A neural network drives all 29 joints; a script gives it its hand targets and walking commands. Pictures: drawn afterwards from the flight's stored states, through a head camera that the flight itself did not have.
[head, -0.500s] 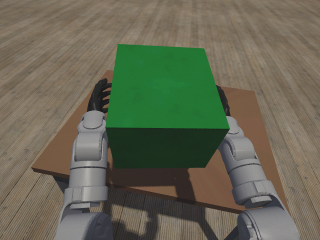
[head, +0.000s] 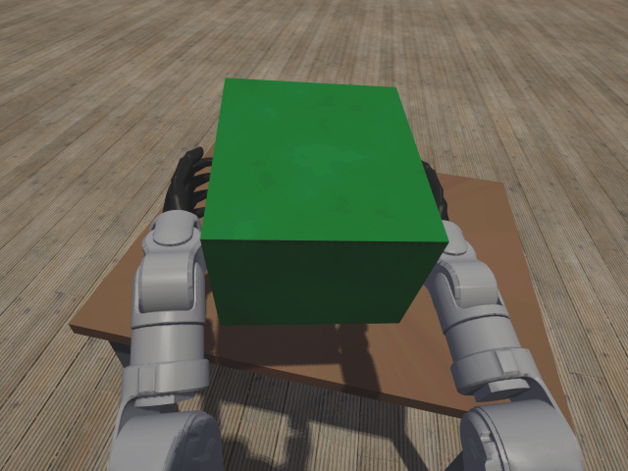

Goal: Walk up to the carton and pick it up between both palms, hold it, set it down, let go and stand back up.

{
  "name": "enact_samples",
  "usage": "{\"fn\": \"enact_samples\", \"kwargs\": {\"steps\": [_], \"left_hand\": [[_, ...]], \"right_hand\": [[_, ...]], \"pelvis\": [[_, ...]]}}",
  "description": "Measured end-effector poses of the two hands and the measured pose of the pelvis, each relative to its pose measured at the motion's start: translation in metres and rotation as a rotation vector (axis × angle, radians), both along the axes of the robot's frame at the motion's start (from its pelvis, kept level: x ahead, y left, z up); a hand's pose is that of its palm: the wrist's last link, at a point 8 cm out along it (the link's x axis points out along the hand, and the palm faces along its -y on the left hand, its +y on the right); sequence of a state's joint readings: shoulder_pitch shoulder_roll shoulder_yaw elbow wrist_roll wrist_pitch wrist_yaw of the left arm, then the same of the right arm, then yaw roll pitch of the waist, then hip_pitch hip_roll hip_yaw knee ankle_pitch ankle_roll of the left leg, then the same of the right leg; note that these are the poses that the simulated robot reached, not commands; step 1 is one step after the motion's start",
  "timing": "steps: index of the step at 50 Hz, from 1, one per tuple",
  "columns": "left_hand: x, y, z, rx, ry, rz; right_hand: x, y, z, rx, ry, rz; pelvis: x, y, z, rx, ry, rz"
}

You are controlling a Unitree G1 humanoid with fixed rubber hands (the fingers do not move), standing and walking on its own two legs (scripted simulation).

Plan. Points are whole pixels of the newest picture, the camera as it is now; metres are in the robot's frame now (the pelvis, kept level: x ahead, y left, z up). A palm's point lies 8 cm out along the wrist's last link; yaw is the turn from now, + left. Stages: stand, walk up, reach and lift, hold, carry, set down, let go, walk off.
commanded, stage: hold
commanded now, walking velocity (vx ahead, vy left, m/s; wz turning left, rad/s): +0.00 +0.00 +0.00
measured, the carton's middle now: (312, 200) +0.37 +0.00 +0.20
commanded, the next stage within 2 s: none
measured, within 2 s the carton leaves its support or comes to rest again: neither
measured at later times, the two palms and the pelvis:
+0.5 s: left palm (179, 218) +0.36 +0.16 +0.18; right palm (425, 222) +0.36 -0.14 +0.17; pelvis +0.00 +0.00 +0.00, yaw +1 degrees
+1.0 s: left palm (180, 218) +0.36 +0.15 +0.18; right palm (426, 222) +0.36 -0.14 +0.17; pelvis +0.00 +0.00 +0.00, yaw +0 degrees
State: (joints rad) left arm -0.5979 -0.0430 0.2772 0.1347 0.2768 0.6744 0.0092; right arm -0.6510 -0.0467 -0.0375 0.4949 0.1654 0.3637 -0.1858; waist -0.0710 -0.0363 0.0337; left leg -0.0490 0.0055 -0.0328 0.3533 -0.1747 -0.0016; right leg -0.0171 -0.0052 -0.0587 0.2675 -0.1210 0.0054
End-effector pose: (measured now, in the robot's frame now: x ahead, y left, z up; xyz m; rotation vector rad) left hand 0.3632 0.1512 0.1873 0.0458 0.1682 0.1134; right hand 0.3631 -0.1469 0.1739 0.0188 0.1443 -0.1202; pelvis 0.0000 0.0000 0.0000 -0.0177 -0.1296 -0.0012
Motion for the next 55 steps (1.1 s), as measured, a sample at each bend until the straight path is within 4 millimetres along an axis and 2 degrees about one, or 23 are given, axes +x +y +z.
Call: {"fn": "enact_samples", "kwargs": {"steps": [20, 55], "left_hand": [[-0.0038, 0.0052, -0.0050, -0.005, -0.004, 0.016], [-0.0037, 0.0029, -0.0034, -0.004, -0.003, 0.010]], "right_hand": [[0.0020, 0.0050, -0.0009, -0.001, -0.006, 0.016], [0.0005, 0.0026, -0.0009, -0.002, -0.007, 0.011]], "pelvis": [[0.0049, -0.0035, 0.0000, -0.001, -0.004, 0.010], [0.0037, -0.0030, 0.0000, 0.000, -0.006, 0.005]]}}
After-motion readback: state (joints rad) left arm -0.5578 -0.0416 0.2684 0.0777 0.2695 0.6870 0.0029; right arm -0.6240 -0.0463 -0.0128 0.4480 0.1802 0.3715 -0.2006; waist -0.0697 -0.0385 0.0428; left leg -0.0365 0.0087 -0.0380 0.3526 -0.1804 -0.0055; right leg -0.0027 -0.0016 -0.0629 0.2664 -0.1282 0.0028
